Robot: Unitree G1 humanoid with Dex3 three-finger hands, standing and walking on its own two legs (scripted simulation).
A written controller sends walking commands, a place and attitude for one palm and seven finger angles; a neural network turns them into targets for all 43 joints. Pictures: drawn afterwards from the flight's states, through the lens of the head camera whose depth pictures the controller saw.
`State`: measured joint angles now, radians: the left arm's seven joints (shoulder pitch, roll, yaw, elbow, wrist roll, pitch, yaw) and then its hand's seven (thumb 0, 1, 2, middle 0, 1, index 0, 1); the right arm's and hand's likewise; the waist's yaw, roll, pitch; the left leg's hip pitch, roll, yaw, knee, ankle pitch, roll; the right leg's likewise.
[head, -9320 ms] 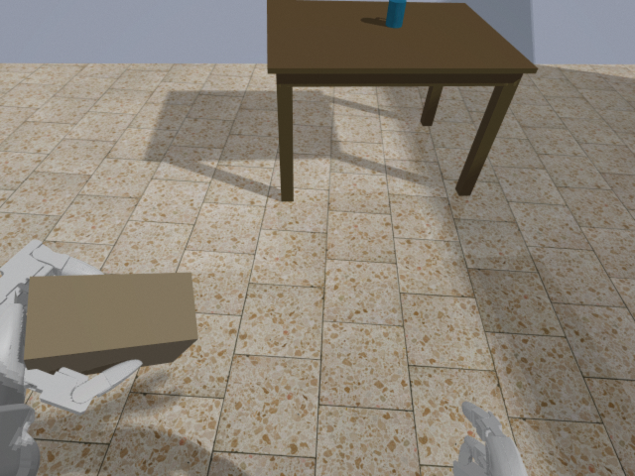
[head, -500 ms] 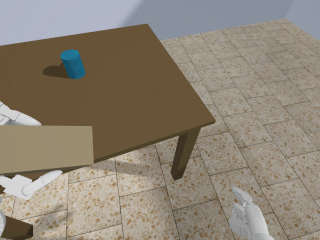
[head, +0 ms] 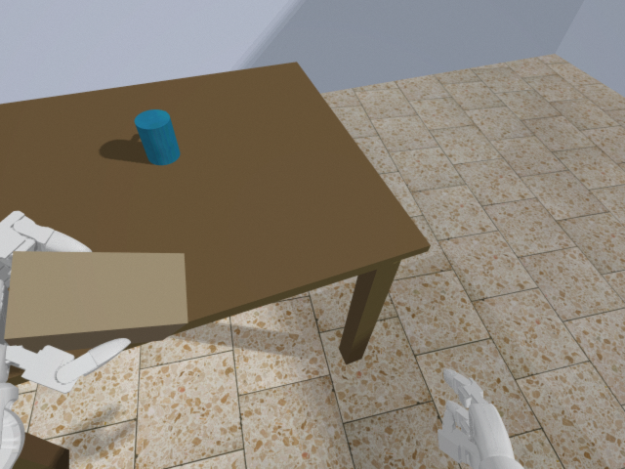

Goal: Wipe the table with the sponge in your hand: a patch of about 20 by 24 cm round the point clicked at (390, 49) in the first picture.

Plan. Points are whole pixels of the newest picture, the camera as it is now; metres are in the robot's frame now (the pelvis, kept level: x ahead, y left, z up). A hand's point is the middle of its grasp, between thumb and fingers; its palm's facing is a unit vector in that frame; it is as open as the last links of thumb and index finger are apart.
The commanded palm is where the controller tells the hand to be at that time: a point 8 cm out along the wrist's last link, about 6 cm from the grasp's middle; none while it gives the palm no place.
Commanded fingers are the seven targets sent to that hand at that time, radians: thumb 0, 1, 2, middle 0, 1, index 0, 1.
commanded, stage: look again from close up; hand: left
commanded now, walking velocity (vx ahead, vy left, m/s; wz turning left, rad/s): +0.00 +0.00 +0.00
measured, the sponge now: (127, 302) +0.24 +0.21 +0.14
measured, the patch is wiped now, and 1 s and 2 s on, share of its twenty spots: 0.00 0.00 0.00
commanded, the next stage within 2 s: shuffle to correct the standing spot in 0.18 s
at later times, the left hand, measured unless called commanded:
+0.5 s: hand (69, 319) +0.21 +0.24 +0.16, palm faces +0.40 -0.83 -0.39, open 10.8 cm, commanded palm +0.16 +0.28 +0.17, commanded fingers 0.00 0.10 1.30 -1.20 -1.60 -1.20 -1.60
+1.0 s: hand (65, 274) +0.26 +0.27 +0.15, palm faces +0.43 -0.80 -0.42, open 10.8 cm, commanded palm +0.21 +0.31 +0.17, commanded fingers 0.00 0.10 1.30 -1.20 -1.60 -1.20 -1.60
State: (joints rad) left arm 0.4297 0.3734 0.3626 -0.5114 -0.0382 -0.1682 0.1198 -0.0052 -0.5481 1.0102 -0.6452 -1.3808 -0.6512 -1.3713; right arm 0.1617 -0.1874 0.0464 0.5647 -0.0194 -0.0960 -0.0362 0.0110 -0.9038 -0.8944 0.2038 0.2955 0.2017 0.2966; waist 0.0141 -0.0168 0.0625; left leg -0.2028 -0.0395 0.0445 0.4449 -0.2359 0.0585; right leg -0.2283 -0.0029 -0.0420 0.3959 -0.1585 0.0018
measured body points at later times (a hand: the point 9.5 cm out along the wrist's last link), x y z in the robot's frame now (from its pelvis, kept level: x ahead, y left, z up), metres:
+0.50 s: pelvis +0.00 -0.01 +0.00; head +0.00 +0.00 +0.45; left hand +0.18 +0.28 +0.18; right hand +0.18 -0.24 -0.08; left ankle +0.00 +0.07 -0.74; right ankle +0.03 -0.12 -0.74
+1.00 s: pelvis +0.06 +0.02 -0.03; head +0.09 +0.03 +0.42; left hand +0.23 +0.31 +0.17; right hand +0.25 -0.22 -0.11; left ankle +0.10 +0.15 -0.75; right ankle +0.03 -0.12 -0.74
